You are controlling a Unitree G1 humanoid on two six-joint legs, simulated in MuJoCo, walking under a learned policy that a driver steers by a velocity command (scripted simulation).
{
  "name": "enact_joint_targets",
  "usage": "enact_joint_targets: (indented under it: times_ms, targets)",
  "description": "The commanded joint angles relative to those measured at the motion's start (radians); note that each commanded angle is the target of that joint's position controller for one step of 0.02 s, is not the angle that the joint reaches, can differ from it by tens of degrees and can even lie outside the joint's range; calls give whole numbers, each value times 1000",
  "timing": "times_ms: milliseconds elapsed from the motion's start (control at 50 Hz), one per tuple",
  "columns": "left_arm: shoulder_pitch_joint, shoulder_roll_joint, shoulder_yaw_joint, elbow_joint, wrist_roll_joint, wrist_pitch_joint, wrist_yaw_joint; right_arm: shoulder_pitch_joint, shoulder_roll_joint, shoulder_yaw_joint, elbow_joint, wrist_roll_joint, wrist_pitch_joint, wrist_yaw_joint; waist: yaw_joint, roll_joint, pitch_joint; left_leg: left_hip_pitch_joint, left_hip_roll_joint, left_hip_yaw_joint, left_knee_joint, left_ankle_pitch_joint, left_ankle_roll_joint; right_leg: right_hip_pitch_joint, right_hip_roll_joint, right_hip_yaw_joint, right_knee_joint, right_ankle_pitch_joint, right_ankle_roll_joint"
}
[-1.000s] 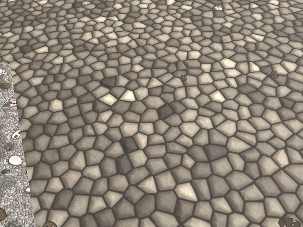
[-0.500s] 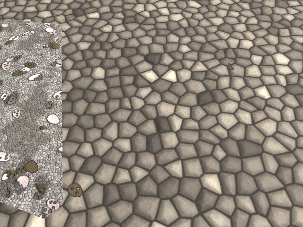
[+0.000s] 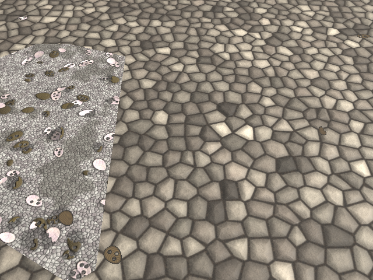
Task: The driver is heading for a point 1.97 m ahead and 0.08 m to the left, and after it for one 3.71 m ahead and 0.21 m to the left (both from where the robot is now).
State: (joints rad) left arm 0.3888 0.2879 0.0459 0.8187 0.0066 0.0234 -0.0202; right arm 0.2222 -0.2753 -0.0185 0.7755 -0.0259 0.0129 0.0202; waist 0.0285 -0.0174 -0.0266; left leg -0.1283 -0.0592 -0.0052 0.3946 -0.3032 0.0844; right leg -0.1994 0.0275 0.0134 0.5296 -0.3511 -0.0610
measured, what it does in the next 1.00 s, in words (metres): goes down: right foot 0.15 m lower, then left foot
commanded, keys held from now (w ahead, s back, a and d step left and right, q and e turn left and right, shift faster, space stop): w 1.00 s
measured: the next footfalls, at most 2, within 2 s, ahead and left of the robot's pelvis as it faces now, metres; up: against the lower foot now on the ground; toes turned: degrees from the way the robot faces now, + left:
right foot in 0.54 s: +0.44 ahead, -0.16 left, -0.15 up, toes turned -4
left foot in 0.96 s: +0.70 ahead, +0.02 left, -0.15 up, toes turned +3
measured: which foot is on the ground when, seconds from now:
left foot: down 0.00-0.54, up 0.56-0.94, down 0.96-1.00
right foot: up 0.00-0.52, down 0.54-0.96, up 0.98-1.00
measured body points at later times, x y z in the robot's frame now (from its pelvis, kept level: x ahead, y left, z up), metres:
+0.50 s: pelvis +0.26 -0.04 -0.08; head +0.29 -0.05 +0.37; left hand +0.50 +0.19 -0.16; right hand +0.15 -0.30 -0.21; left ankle -0.04 +0.09 -0.74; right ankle +0.42 -0.16 -0.81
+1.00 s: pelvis +0.57 -0.05 -0.17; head +0.59 -0.03 +0.28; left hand +0.51 +0.19 -0.33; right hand +0.76 -0.29 -0.27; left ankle +0.66 +0.02 -0.89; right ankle +0.41 -0.15 -0.86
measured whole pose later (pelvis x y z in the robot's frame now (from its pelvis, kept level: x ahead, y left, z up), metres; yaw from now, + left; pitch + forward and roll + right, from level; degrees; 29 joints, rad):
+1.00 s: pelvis +0.57 -0.05 -0.17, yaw +0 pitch +0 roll -2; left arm 0.42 0.22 0.04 1.05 0.02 -0.06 -0.01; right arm 0.02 -0.23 -0.02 0.88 -0.05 -0.08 0.02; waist 0.04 -0.02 0.05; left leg -0.44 -0.01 0.08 0.61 -0.18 0.11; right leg -0.06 0.03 -0.06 0.71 -0.50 -0.06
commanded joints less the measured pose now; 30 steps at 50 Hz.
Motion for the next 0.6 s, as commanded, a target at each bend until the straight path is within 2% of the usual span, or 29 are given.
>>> enact_joint_targets:
  times_ms: [20,40,60,80,120,140,200,220,240,260,280,320,360,400,420,440,460,480,500,520,540,560,580,600]
  targets:
    - [-227,118,21,-155,23,-34,2,206,-253,-74,27,15,-23,-19,-131,144,176,230,438,-586,-282,-342,208,-613,-34,32,297,-122,-19]
    - [-207,134,26,-133,27,-33,-6,152,-190,-62,20,21,-31,-13,-90,109,187,197,379,-509,-303,-320,192,-571,-58,44,339,-56,-6]
    - [-177,133,29,-109,24,-34,-15,116,-149,-51,13,21,-41,-11,-65,108,184,175,325,-427,-317,-232,161,-537,-69,41,345,-3,10]
    - [-150,132,31,-87,27,-33,-22,109,-134,-46,13,16,-50,-13,-51,119,165,172,285,-358,-325,-122,145,-502,-73,20,368,39,23]
    - [-145,113,27,-73,36,-29,-31,138,-123,-44,34,18,-67,-17,-43,107,138,166,253,-265,-313,117,140,-480,-79,-1,400,110,41]
    - [-157,106,27,-67,39,-28,-34,168,-146,-52,47,2,-81,-17,-54,104,115,161,261,-227,-300,216,151,-476,-77,-9,470,184,38]
    - [-215,94,27,-75,38,-25,-37,228,-128,-47,84,7,-93,-15,-59,91,124,175,257,-177,-260,399,154,-548,-91,-17,505,242,40]
    - [-297,119,44,-106,30,-33,-34,279,-121,-45,120,6,-104,-19,-74,101,156,260,259,-190,-246,365,135,-661,-101,42,445,277,42]
    - [-330,142,51,-112,30,-40,-27,300,-140,-49,136,5,-114,-24,-85,102,161,311,263,-197,-229,376,119,-705,-94,53,402,280,49]
    - [-356,135,48,-109,33,-54,-25,304,-157,-55,143,7,-123,-33,-87,98,158,329,256,-183,-207,382,110,-712,-94,46,344,344,51]
    - [-393,118,41,-122,29,-60,-27,263,-163,-56,147,7,-133,-40,-74,95,188,228,216,-148,-221,300,94,-642,-92,29,209,452,60]
    - [-427,74,29,-119,38,-67,-40,245,-126,-42,155,7,-141,-51,-86,84,168,134,199,-122,-172,275,88,-493,-98,7,101,649,47]
    - [-449,56,22,-117,28,-67,-54,255,-113,-33,165,9,-144,-55,-99,81,176,70,202,-121,-122,223,85,-405,-105,-1,32,753,17]
    - [-495,52,15,-122,23,-72,-55,284,-109,-30,175,-5,-142,-55,-140,56,203,98,199,-120,-51,221,81,-398,-107,-16,-57,766,1]
    - [-529,43,10,-129,20,-68,-53,303,-94,-23,192,-15,-129,-62,-156,55,202,100,189,-106,9,214,68,-375,-108,-32,-91,795,-2]
    - [-524,33,4,-131,23,-71,-48,329,-90,-16,198,-18,-121,-61,-168,58,193,124,172,-105,52,224,63,-342,-106,-33,-143,808,-1]
    - [-500,36,3,-111,27,-75,-40,343,-91,-14,207,-23,-113,-64,-170,36,185,157,166,-108,128,243,62,-309,-112,-26,-191,807,1]
    - [-436,43,4,-81,32,-80,-29,348,-102,-12,213,-29,-104,-68,-151,18,157,211,157,-113,233,316,67,-270,-116,-24,-242,799,-3]
    - [-319,61,11,-34,35,-83,-14,347,-117,-15,219,-34,-95,-71,-110,11,108,233,148,-124,393,425,75,-173,-108,-33,-269,774,-8]
    - [-129,91,24,36,44,-89,-1,340,-122,-18,226,-26,-82,-72,-30,-18,23,173,127,-114,643,481,73,41,-96,-68,-293,782,-9]
    - [59,151,46,104,71,-99,2,340,-116,-24,243,1,-73,-70,65,-84,-38,-23,66,-64,985,274,48,316,-142,-50,-292,869,-14]
    - [151,228,55,125,78,-106,-4,433,-44,-27,259,37,-77,-72,23,-292,-162,-404,-59,-39,1433,-601,10,691,-305,29,122,1503,-29]
    - [243,211,57,109,32,-103,-15,493,-66,-27,248,97,-95,-82,57,-282,-394,-634,-45,-191,1530,-530,-2,977,-500,230,308,1737,-134]
    - [209,205,69,110,12,-87,-16,378,-122,-28,219,83,-93,-87,104,-160,-435,-783,11,-126,1513,-396,-11,956,-521,353,149,1208,-232]
Keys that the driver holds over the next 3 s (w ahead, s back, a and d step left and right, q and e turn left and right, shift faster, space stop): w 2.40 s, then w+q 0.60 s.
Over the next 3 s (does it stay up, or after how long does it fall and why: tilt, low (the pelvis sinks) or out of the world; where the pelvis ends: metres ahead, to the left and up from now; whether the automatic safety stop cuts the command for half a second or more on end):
stays up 1.61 -0.08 -0.15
